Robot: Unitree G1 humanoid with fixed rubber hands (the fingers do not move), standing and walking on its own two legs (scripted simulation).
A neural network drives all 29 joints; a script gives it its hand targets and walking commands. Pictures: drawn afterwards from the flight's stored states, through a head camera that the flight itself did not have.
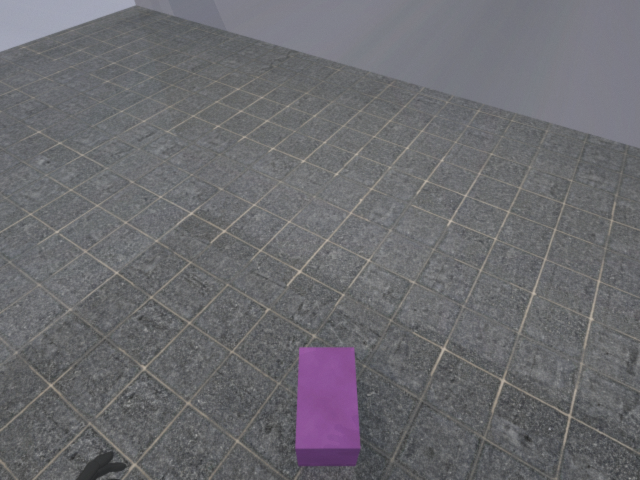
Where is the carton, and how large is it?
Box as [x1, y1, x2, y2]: [295, 347, 360, 465]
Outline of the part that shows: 299,347 295,442 298,465 355,465 360,447 353,347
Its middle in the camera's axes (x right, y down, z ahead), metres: +0.01 +0.47 +1.10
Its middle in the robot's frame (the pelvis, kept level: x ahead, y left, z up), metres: +0.44 +0.00 -0.66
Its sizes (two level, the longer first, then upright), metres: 0.265 0.159 0.183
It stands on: the floor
